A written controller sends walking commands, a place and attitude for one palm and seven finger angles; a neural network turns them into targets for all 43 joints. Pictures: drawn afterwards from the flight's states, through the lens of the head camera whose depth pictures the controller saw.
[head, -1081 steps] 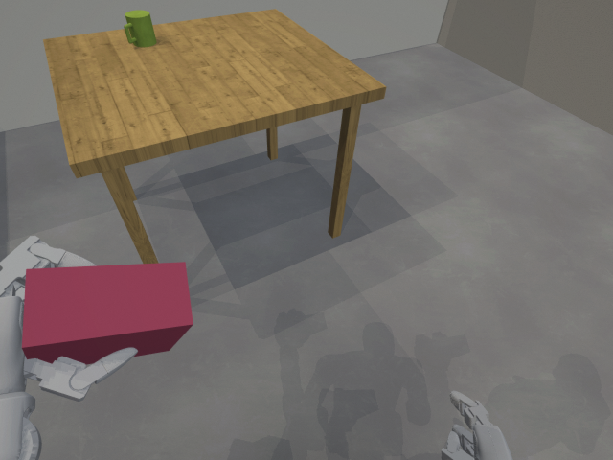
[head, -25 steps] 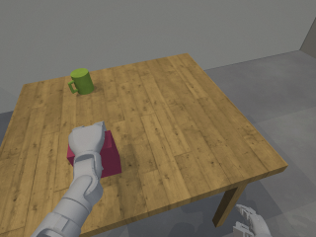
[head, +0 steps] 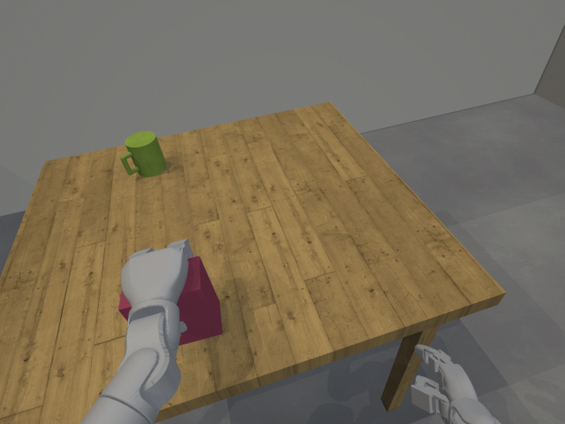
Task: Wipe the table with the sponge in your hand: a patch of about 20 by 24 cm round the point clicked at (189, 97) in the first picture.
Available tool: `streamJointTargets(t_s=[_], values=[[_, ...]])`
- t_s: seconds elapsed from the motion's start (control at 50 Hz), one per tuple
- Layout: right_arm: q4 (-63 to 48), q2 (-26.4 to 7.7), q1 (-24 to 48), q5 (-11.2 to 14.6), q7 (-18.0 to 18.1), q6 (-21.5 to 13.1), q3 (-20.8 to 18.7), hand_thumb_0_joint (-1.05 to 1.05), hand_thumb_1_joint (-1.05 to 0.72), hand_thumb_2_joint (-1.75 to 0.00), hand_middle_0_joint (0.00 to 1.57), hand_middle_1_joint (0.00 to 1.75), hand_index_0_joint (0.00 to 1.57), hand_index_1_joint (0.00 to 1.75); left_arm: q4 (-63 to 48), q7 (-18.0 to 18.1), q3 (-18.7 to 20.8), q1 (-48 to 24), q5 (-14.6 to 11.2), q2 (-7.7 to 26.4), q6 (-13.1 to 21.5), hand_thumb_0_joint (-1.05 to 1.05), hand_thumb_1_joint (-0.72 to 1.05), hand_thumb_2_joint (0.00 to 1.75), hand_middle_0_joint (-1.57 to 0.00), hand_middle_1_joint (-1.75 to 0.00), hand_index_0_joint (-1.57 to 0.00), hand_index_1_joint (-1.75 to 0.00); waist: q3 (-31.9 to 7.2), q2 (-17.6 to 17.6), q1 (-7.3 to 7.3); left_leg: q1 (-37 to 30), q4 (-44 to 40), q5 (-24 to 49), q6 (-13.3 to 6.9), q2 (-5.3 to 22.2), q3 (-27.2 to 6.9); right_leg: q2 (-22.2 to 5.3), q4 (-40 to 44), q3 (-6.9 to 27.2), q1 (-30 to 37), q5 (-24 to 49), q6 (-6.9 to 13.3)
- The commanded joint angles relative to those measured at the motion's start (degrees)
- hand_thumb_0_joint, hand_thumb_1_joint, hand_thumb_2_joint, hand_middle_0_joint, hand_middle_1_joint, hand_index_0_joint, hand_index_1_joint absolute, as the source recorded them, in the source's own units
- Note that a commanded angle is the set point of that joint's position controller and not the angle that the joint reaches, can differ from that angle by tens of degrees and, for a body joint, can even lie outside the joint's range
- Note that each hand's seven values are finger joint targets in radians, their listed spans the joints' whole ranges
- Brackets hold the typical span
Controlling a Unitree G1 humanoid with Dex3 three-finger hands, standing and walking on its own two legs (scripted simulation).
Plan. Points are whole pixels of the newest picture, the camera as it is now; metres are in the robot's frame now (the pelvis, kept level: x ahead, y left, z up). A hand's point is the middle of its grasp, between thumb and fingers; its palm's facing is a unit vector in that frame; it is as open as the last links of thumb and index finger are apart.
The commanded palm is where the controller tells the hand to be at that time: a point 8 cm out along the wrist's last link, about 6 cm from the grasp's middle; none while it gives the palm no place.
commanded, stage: slide across to the third lane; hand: left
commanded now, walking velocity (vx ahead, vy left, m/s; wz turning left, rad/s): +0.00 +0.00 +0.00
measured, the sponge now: (180, 312) +0.28 +0.22 -0.01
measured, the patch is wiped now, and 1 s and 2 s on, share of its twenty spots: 0.75 0.80 0.90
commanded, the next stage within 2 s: wipe forward along the third lane in 0.72 s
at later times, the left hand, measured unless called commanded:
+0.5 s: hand (185, 296) +0.28 +0.19 +0.05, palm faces +0.00 -0.06 -1.00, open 10.6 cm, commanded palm +0.26 +0.15 +0.09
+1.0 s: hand (225, 280) +0.32 +0.14 +0.05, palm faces -0.02 -0.07 -1.00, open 10.6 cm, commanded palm +0.29 +0.13 +0.09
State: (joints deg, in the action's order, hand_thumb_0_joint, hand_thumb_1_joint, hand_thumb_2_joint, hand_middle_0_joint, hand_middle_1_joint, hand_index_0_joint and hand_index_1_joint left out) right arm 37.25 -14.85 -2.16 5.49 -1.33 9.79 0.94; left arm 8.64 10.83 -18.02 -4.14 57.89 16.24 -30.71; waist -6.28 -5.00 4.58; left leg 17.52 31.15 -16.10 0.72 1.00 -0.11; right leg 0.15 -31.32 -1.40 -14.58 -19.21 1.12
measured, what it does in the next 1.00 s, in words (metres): stands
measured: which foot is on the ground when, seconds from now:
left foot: down 0.00-1.00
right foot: down 0.00-1.00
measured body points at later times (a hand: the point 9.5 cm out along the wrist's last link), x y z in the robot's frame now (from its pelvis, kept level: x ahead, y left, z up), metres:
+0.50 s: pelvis -0.01 +0.00 +0.00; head -0.03 -0.04 +0.45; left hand +0.28 +0.19 +0.10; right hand +0.23 -0.21 -0.09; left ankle +0.00 +0.13 -0.73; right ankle -0.03 -0.11 -0.73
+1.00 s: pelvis -0.03 -0.02 +0.00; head -0.05 -0.06 +0.45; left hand +0.31 +0.14 +0.10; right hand +0.20 -0.22 -0.10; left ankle +0.00 +0.13 -0.73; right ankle -0.03 -0.11 -0.73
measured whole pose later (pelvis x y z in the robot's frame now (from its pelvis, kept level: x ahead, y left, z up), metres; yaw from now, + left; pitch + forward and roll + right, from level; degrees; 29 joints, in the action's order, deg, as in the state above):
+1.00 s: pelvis -0.03 -0.02 +0.00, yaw +1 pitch +2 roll +1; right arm 42.7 -12.8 -0.8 5.3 -0.8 8.9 0.9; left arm 33.5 13.1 -24.7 -25.3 55.0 6.1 -34.0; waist -6.6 -4.3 4.3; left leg 19.4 30.4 -13.2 1.6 1.6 -1.4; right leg 0.9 -33.0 -2.6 -17.3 -17.8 2.7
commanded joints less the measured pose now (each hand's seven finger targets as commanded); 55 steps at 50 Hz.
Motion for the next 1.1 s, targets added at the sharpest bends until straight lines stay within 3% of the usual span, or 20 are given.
streamJointTargets(t_s=[0.0, 0.12, 0.16, 0.18, 0.26, 0.32, 0.44, 0.46, 0.58, 0.66, 0.7, 0.76, 0.8, 0.84, 0.86, 0.94, 0.96, 1.02, 1.06, 1.08], values=[[-9.89, -5.51, 13.16, 0.24, 0.35, -3.19, -1.88, 0.0, -0.9, -0.9, 0.2, 0.3, 0.2, 0.3, -3.96, -2.43, 1.99, -4.82, -3.38, 2.04, -0.89, 0.0, 0.1, 1.3, -1.2, -1.6, -1.2, -1.6, -4.16, 11.09, -0.02, -4.1, -2.33, 12.49, -2.94, -2.41, -0.46, 1.1, 4.87, 1.6, 1.21, 20.64, 1.92], [-9.38, -5.2, 13.55, 0.0, 0.87, -3.77, -2.15, 0.0, -0.9, -0.9, 0.2, 0.3, 0.2, 0.3, -6.18, -2.81, -1.17, -12.97, -2.33, -0.01, -1.01, 0.0, 0.1, 1.3, -1.2, -1.6, -1.2, -1.6, -7.34, 7.9, -0.74, -6.62, -2.43, 12.56, -3.29, -2.48, -0.57, 1.0, 4.96, 1.62, 0.94, 19.01, 2.27], [-9.28, -5.4, 13.78, -0.24, 0.78, -3.98, -2.4, 0.0, -0.9, -0.9, 0.2, 0.3, 0.2, 0.3, -7.93, -2.87, 0.47, -13.27, -2.14, 1.96, -0.31, 0.0, 0.1, 1.3, -1.2, -1.6, -1.2, -1.6, -9.3, 7.56, -0.29, -7.43, -2.3, 14.02, -3.22, -2.41, -1.14, 1.2, 4.44, 1.96, 2.0, 20.72, 2.65], [-9.97, -4.7, 13.85, -0.22, 0.53, -4.22, -2.3, 0.0, -0.9, -0.9, 0.2, 0.3, 0.2, 0.3, -9.6, -3.03, -2.34, -12.68, -2.53, -1.09, 0.11, 0.0, 0.1, 1.3, -1.2, -1.6, -1.2, -1.6, -10.64, 6.8, -0.48, -8.08, -1.81, 15.56, -3.49, -2.56, -0.73, 0.92, 3.86, 1.16, 2.98, 22.88, 2.53], [-9.33, -4.94, 13.8, -0.33, 0.28, -4.22, -2.47, 0.0, -0.9, -0.9, 0.2, 0.3, 0.2, 0.3, -8.5, -3.36, -2.74, -12.92, -2.57, -1.13, 0.99, 0.0, 0.1, 1.3, -1.2, -1.6, -1.2, -1.6, -8.19, 9.53, -0.91, -7.35, -2.34, 14.7, -3.33, -2.11, -1.3, 1.21, 4.63, 1.87, 1.6, 21.8, 2.56], [-9.2, -4.5, 14.03, -0.21, -0.15, -4.41, -2.47, 0.0, -0.9, -0.9, 0.2, 0.3, 0.2, 0.3, -7.92, -2.97, -5.7, -12.68, -2.68, -4.58, 1.37, 0.0, 0.1, 1.3, -1.2, -1.6, -1.2, -1.6, -7.55, 9.28, -0.88, -7.47, -2.31, 15.08, -3.22, -1.8, -1.38, 1.15, 4.09, 0.59, 0.73, 21.5, 2.58], [-7.71, -4.29, 14.84, 0.29, 0.14, -4.87, -2.48, 0.0, -0.9, -0.9, 0.2, 0.3, 0.2, 0.3, -3.93, -1.39, -7.46, -21.57, -2.86, -6.42, 1.23, 0.0, 0.1, 1.3, -1.2, -1.6, -1.2, -1.6, -5.53, 9.82, -1.43, -7.36, -3.61, 10.51, -2.98, -1.43, -1.52, 1.34, 5.23, -0.15, -2.14, 14.19, 2.46], [-7.45, -4.56, 14.64, 0.26, 0.3, -4.97, -2.57, 0.0, -0.9, -0.9, 0.2, 0.3, 0.2, 0.3, -3.56, -0.97, -6.27, -23.36, -2.96, -5.22, 1.08, 0.0, 0.1, 1.3, -1.2, -1.6, -1.2, -1.6, -6.23, 9.57, -1.4, -7.38, -4.0, 9.43, -2.9, -1.43, -1.63, 1.56, 5.32, 0.19, -2.1, 12.69, 2.57], [-6.84, -3.89, 14.2, 0.45, -0.51, -5.21, -2.79, 0.0, -0.9, -0.9, 0.2, 0.3, 0.2, 0.3, 1.48, -0.28, -11.55, -28.18, -2.43, -11.59, 1.06, 0.0, 0.1, 1.3, -1.2, -1.6, -1.2, -1.6, -8.6, 8.0, -1.86, -7.79, -3.33, 9.04, -2.87, -1.52, -1.66, 1.67, 4.06, -1.18, -3.1, 11.7, 2.92], [-5.93, -4.12, 14.2, 0.45, -0.77, -4.95, -2.86, 0.0, -0.9, -0.9, 0.2, 0.3, 0.2, 0.3, 5.49, 0.64, -10.51, -32.59, -3.03, -11.02, 0.52, 0.0, 0.1, 1.3, -1.2, -1.6, -1.2, -1.6, -8.6, 9.61, -1.86, -6.54, -3.37, 7.2, -2.74, -1.66, -1.55, 1.56, 4.43, -0.99, -3.44, 10.52, 2.81], [-5.77, -3.61, 14.29, 0.54, -1.03, -5.17, -2.79, 0.0, -0.9, -0.9, 0.2, 0.3, 0.2, 0.3, 7.71, 1.47, -11.26, -34.12, -3.52, -13.35, 0.2, 0.0, 0.1, 1.3, -1.2, -1.6, -1.2, -1.6, -9.28, 10.55, -1.87, -6.41, -2.71, 7.71, -2.81, -1.88, -1.13, 1.36, 4.14, -1.41, -3.37, 11.35, 2.64], [-5.14, -4.2, 14.52, 0.08, -1.0, -4.57, -2.87, 0.0, -0.9, -0.9, 0.2, 0.3, 0.2, 0.3, 10.15, 2.5, -6.53, -33.61, -4.07, -9.07, -0.62, 0.0, 0.1, 1.3, -1.2, -1.6, -1.2, -1.6, -9.71, 11.91, -0.62, -5.31, -3.29, 7.01, -2.47, -1.86, -0.74, 1.21, 5.13, -0.72, -2.07, 10.85, 2.47], [-5.42, -3.59, 15.1, 0.13, -0.93, -4.42, -2.63, 0.0, -0.9, -0.9, 0.2, 0.3, 0.2, 0.3, 11.6, 3.15, -6.97, -34.17, -3.63, -10.02, -1.29, 0.0, 0.1, 1.3, -1.2, -1.6, -1.2, -1.6, -9.53, 11.89, -0.64, -4.97, -2.85, 7.28, -2.53, -2.07, 0.17, 0.82, 5.36, -0.53, -1.88, 11.42, 2.18], [-4.46, -3.79, 14.82, 0.02, -0.49, -3.94, -2.4, 0.0, -0.9, -0.9, 0.2, 0.3, 0.2, 0.3, 15.21, 3.52, -6.07, -36.35, -2.85, -9.15, -2.26, 0.0, 0.1, 1.3, -1.2, -1.6, -1.2, -1.6, -7.93, 11.79, -1.17, -4.12, -3.03, 6.21, -2.42, -2.08, 0.76, 0.68, 6.1, 0.12, -2.9, 10.82, 2.01], [-4.02, -4.35, 14.47, -0.14, -0.24, -3.6, -2.48, 0.0, -0.9, -0.9, 0.2, 0.3, 0.2, 0.3, 15.76, 3.71, -3.41, -37.01, -2.61, -6.17, -2.57, 0.0, 0.1, 1.3, -1.2, -1.6, -1.2, -1.6, -7.71, 11.43, -0.87, -3.62, -3.62, 5.39, -2.25, -2.01, 0.57, 0.79, 6.53, 0.56, -2.63, 9.82, 2.18], [-3.4, -4.03, 13.32, -0.11, 1.07, -3.59, -2.21, 0.0, -0.9, -0.9, 0.2, 0.3, 0.2, 0.3, 20.28, 3.87, -3.05, -41.63, -1.92, -5.8, -2.6, 0.0, 0.1, 1.3, -1.2, -1.6, -1.2, -1.6, -7.06, 11.37, -2.17, -2.92, -3.04, 4.42, -2.51, -2.46, 1.17, 0.44, 6.94, 1.05, -3.71, 9.08, 1.69], [-3.37, -4.46, 13.05, -0.33, 1.34, -3.49, -2.37, 0.0, -0.9, -0.9, 0.2, 0.3, 0.2, 0.3, 20.9, 3.75, -0.66, -40.05, -1.65, -3.36, -2.59, 0.0, 0.1, 1.3, -1.2, -1.6, -1.2, -1.6, -7.63, 10.74, -1.31, -2.5, -3.37, 4.4, -2.45, -2.52, 0.97, 0.5, 7.4, 1.93, -3.01, 9.15, 1.89], [-3.66, -4.32, 11.46, -0.39, 1.89, -3.28, -2.3, 0.0, -0.9, -0.9, 0.2, 0.3, 0.2, 0.3, 22.81, 3.11, -2.74, -41.45, -0.82, -5.46, -2.01, 0.0, 0.1, 1.3, -1.2, -1.6, -1.2, -1.6, -8.84, 11.67, -2.53, -2.18, -2.47, 5.67, -2.71, -2.67, 1.48, 0.24, 6.61, 1.78, -2.71, 12.26, 1.57], [-3.24, -5.01, 10.58, -0.63, 2.4, -2.91, -2.52, 0.0, -0.9, -0.9, 0.2, 0.3, 0.2, 0.3, 25.2, 2.96, 1.62, -40.2, -0.23, -0.93, -1.74, 0.0, 0.1, 1.3, -1.2, -1.6, -1.2, -1.6, -9.11, 12.07, -1.75, -1.26, -2.63, 5.33, -2.64, -2.64, 1.09, 0.35, 7.04, 2.8, -2.42, 11.82, 1.78], [-3.72, -4.82, 10.26, -0.54, 2.63, -2.84, -2.45, 0.0, -0.9, -0.9, 0.2, 0.3, 0.2, 0.3, 24.85, 2.94, -0.1, -40.96, -0.28, -2.75, -1.41, 0.0, 0.1, 1.3, -1.2, -1.6, -1.2, -1.6, -9.69, 11.77, -2.39, -1.24, -2.35, 5.69, -2.8, -2.73, 1.58, 0.1, 6.58, 2.58, -2.01, 12.78, 1.51]])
